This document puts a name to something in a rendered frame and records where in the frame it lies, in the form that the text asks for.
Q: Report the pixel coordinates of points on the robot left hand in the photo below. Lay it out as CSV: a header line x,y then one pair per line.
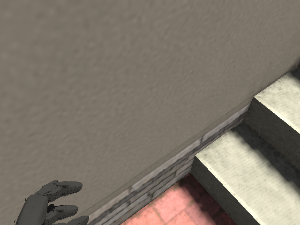
x,y
36,210

